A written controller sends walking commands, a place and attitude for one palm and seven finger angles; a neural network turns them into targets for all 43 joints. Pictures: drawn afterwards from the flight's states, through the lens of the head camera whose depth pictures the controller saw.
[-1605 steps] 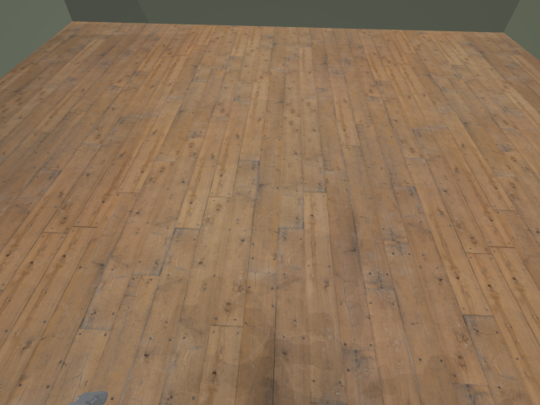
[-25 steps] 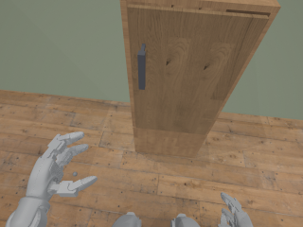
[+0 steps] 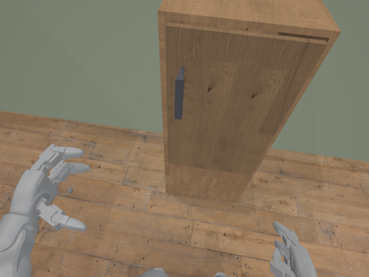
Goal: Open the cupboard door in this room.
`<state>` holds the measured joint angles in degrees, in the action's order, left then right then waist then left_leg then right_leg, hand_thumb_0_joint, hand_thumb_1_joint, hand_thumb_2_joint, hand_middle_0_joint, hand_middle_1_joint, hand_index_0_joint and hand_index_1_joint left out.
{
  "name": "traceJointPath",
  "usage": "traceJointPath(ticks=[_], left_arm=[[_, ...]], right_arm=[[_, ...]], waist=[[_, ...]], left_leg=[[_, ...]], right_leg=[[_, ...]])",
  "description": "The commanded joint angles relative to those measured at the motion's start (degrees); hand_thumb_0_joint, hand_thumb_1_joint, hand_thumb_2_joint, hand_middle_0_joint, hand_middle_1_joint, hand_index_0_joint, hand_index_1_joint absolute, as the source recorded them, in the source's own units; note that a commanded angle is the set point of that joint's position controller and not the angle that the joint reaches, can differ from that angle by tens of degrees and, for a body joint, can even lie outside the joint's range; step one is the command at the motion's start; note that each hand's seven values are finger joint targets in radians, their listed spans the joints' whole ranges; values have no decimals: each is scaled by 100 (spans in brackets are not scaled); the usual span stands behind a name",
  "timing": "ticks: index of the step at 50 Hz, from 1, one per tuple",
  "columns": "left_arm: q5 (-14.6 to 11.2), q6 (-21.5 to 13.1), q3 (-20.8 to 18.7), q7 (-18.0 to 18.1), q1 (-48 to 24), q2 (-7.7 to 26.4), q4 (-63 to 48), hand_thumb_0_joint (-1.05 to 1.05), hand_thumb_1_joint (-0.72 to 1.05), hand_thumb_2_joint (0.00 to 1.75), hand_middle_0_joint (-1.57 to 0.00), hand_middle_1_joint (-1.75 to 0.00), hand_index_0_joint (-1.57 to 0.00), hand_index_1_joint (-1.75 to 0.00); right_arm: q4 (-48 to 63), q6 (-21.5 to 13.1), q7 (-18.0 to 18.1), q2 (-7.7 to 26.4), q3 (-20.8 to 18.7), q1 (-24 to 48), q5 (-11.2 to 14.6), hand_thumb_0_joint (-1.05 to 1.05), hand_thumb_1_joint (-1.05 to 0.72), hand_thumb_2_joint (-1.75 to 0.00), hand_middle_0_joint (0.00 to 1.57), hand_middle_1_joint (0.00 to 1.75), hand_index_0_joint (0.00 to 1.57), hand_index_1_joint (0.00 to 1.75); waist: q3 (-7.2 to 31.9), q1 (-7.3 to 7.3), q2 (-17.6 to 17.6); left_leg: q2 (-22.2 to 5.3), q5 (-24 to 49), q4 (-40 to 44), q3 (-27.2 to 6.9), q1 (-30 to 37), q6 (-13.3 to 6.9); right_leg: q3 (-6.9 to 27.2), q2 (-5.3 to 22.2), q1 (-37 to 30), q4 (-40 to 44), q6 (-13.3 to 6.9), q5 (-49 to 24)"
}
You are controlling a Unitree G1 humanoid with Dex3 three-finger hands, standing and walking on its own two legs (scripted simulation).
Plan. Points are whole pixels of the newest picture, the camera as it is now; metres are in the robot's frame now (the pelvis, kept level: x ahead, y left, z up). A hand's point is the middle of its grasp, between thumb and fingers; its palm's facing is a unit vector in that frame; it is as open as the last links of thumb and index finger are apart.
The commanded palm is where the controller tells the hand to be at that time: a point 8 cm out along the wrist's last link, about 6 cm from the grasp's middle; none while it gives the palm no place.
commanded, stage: raise the hand with hooked fingers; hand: left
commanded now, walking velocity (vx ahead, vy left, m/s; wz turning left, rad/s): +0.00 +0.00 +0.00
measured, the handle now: (180, 94) +0.56 +0.06 +0.06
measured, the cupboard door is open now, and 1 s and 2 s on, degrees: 0 0 0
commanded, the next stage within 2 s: move the hooked fingers beside the handle in 0.74 s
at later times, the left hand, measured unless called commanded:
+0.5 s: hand (66, 171) +0.29 +0.26 +0.08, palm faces -0.06 -1.00 -0.03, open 14.0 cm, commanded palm +0.27 +0.31 +0.08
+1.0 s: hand (75, 168) +0.30 +0.24 +0.08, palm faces -0.06 -1.00 -0.02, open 14.0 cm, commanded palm +0.29 +0.29 +0.08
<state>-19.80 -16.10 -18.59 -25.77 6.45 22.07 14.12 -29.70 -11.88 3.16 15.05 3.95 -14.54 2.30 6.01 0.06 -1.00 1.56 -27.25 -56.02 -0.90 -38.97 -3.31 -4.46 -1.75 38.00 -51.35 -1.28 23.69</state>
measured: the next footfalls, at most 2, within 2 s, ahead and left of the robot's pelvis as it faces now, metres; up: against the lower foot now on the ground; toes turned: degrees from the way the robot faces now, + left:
none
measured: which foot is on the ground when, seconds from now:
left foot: down 0.00-1.00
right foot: down 0.00-1.00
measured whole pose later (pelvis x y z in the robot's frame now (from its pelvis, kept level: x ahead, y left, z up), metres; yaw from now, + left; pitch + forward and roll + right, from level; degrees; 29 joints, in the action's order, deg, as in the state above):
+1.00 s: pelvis +0.00 -0.01 +0.01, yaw +0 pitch +10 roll -2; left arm -20.1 -16.0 -20.8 -31.0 -6.4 23.8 27.5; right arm -32.2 -11.6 4.2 16.6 3.5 -15.9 2.6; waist 5.2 0.0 -1.5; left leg 1.7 -25.4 -52.5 -0.9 -37.3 -2.6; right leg -4.3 -1.7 36.8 -48.9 -1.9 22.4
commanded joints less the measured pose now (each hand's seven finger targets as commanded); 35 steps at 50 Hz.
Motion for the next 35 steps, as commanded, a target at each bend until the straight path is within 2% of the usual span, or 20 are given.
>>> traceJointPath(ticks=[1, 2, 4, 7, 9, 11, 13, 16, 20, 22, 24, 25, 27, 28, 29, 30, 31, 33, 35], left_arm=[[-204, -312, -724, -222, -1321, 1393, -955, 0, -50, 30, -30, -120, -30, -120], [-197, -301, -742, -265, -1367, 1425, -862, 0, -50, 30, -30, -120, -30, -120], [-242, -253, -833, -344, -1462, 1499, -586, 0, -50, 30, -30, -120, -30, -120], [-250, -218, -951, -477, -1779, 1696, -377, 0, -50, 30, -30, -120, -30, -120], [-273, -221, -1070, -521, -1862, 1818, -321, 0, -50, 30, -30, -120, -30, -120], [-292, -225, -1170, -598, -2034, 1972, -249, 0, -50, 30, -30, -120, -30, -120], [-346, -228, -1118, -673, -1997, 1852, -100, 0, -50, 30, -30, -120, -30, -120], [-359, -162, -930, -793, -1822, 1630, 209, 0, -50, 30, -30, -120, -30, -120], [-318, -202, -1136, -722, -1899, 1925, 58, 0, -50, 30, -30, -120, -30, -120], [-330, -268, -1174, -661, -1844, 1880, 10, 0, -50, 30, -30, -120, -30, -120], [-320, -337, -1188, -600, -1872, 1898, -98, 0, -50, 30, -30, -120, -30, -120], [-304, -371, -1249, -571, -1954, 2010, -146, 0, -50, 30, -30, -120, -30, -120], [-300, -387, -1180, -566, -1921, 1890, -110, 0, -50, 30, -30, -120, -30, -120], [-294, -372, -1153, -566, -1906, 1864, -59, 0, -50, 30, -30, -120, -30, -120], [-302, -377, -1120, -575, -1922, 1836, -99, 0, -50, 30, -30, -120, -30, -120], [-282, -388, -1173, -580, -2022, 1954, -119, 0, -50, 30, -30, -120, -30, -120], [-274, -395, -1134, -587, -2039, 1924, -178, 0, -50, 30, -30, -120, -30, -120], [-289, -376, -1090, -609, -1967, 1846, -156, 0, -50, 30, -30, -120, -30, -120], [-302, -381, -1168, -606, -1969, 1929, -140, 0, -50, 30, -30, -120, -30, -120]], right_arm=[[672, -283, 121, 930, -441, 91, 35, 0, -90, -90, 20, 30, 20, 30], [653, -290, 126, 929, -429, 92, 32, 0, -90, -90, 20, 30, 20, 30], [634, -288, 144, 947, -429, 78, 39, 0, -90, -90, 20, 30, 20, 30], [604, -265, 159, 968, -411, 89, 48, 0, -90, -90, 20, 30, 20, 30], [608, -273, 171, 977, -429, 54, 51, 0, -90, -90, 20, 30, 20, 30], [590, -265, 167, 985, -423, 4, 40, 0, -90, -90, 20, 30, 20, 30], [582, -275, 167, 976, -436, -19, 44, 0, -90, -90, 20, 30, 20, 30], [590, -269, 130, 1011, -445, -39, 63, 0, -90, -90, 20, 30, 20, 30], [634, -242, 89, 1054, -480, -64, 35, 0, -90, -90, 20, 30, 20, 30], [663, -226, 85, 1018, -488, -71, 39, 0, -90, -90, 20, 30, 20, 30], [667, -224, 84, 1000, -484, -64, 37, 0, -90, -90, 20, 30, 20, 30], [657, -217, 86, 1033, -484, -86, 13, 0, -90, -90, 20, 30, 20, 30], [650, -211, 96, 993, -477, -83, 25, 0, -90, -90, 20, 30, 20, 30], [656, -210, 102, 993, -474, -74, 31, 0, -90, -90, 20, 30, 20, 30], [650, -212, 105, 988, -472, -52, 39, 0, -90, -90, 20, 30, 20, 30], [632, -208, 115, 1014, -462, -65, 21, 0, -90, -90, 20, 30, 20, 30], [627, -215, 118, 990, -459, -47, 32, 0, -90, -90, 20, 30, 20, 30], [619, -223, 129, 975, -458, -47, 40, 0, -90, -90, 20, 30, 20, 30], [594, -234, 140, 995, -454, -67, 26, 0, -90, -90, 20, 30, 20, 30]], waist=[[1256, -74, -497], [1266, -64, -608], [1147, -94, -277], [1136, -59, -512], [1278, -30, -427], [1379, -33, -525], [1373, -40, -452], [1143, -58, -286], [1213, -1, -410], [1265, 0, -342], [1300, -13, -474], [1277, -16, -406], [1358, -21, -519], [1253, -45, -427], [1247, -52, -500], [1225, -50, -537], [1288, -55, -615], [1306, -62, -608], [1363, -43, -489]], left_leg=[[-142, 1834, 1073, -340, 840, 309], [-144, 1835, 1087, -331, 888, 307], [-133, 1681, 1106, -309, 750, 262], [-129, 1687, 1164, -306, 799, 269], [-128, 1764, 1188, -306, 869, 258], [-125, 1912, 1190, -281, 961, 258], [-122, 1955, 1201, -256, 1006, 245], [-117, 1963, 1199, -238, 885, 231], [-99, 1884, 1188, -228, 871, 231], [-112, 1891, 1218, -212, 859, 224], [-111, 1835, 1223, -196, 894, 220], [-110, 1891, 1198, -231, 892, 223], [-110, 1883, 1210, -203, 912, 226], [-110, 1789, 1214, -197, 862, 214], [-106, 1725, 1229, -203, 863, 215], [-111, 1744, 1204, -207, 873, 212], [-114, 1777, 1233, -227, 920, 223], [-119, 1825, 1237, -236, 986, 225], [-121, 1974, 1210, -251, 1006, 228]], right_leg=[[161, -46, -755, 632, -120, -1121], [169, -35, -763, 652, -122, -1121], [194, -31, -803, 737, -94, -1063], [210, -23, -830, 767, -126, -1040], [225, -14, -934, 793, -114, -1100], [248, -29, -1009, 806, -122, -1243], [249, -22, -1017, 839, -107, -1309], [246, -33, -934, 854, -110, -1360], [287, -41, -932, 843, -133, -1249], [283, -32, -986, 845, -111, -1267], [301, -19, -975, 848, -100, -1225], [288, -56, -937, 818, -118, -1253], [299, -33, -991, 819, -100, -1281], [300, -32, -951, 846, -89, -1213], [310, -22, -940, 865, -87, -1155], [316, -40, -928, 847, -116, -1170], [301, -28, -944, 843, -112, -1187], [286, -29, -917, 854, -100, -1235], [275, -45, -975, 827, -110, -1360]])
